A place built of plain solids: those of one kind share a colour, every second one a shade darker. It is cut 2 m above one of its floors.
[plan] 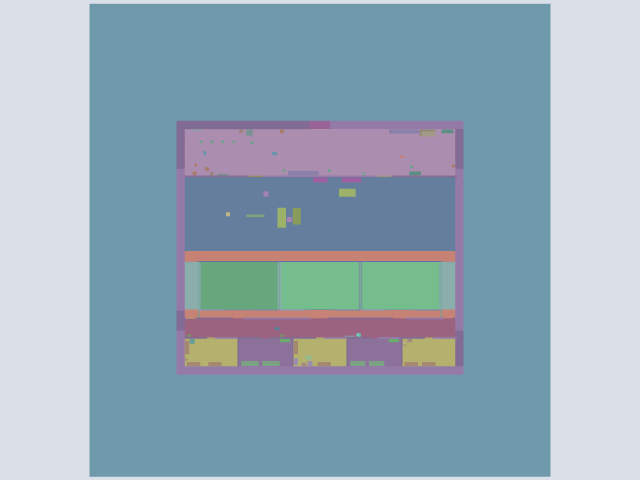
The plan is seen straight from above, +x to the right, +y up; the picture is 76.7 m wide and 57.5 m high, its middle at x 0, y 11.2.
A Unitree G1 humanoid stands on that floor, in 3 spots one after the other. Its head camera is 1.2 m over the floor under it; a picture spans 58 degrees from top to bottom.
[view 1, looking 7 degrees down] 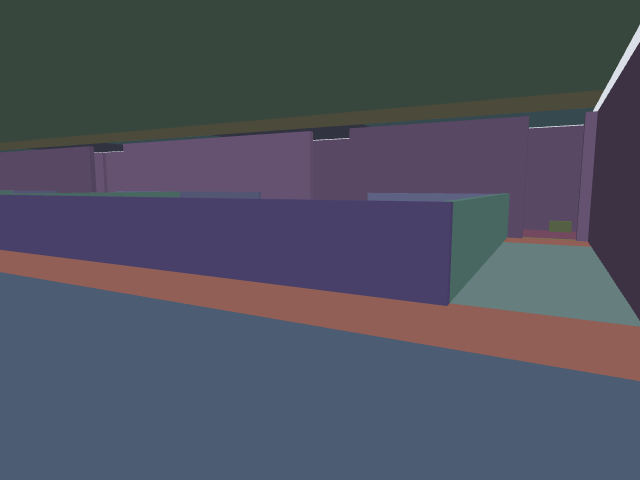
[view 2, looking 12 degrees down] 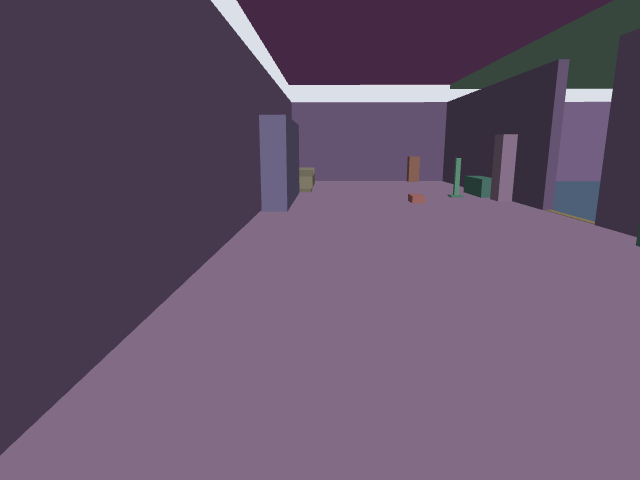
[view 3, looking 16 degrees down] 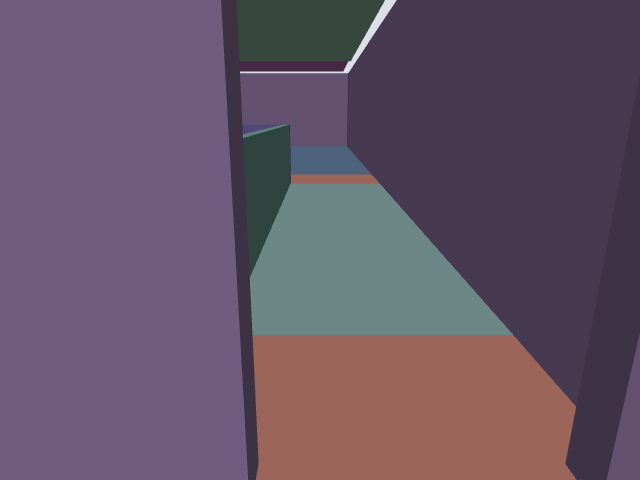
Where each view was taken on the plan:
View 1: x -15.43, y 13.08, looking -62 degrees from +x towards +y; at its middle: rail_far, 5.00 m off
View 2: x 0.00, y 23.18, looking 1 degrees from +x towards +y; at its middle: floor_lobby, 5.77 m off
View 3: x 15.10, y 0.65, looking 90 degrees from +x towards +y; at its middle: floor_baulk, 4.36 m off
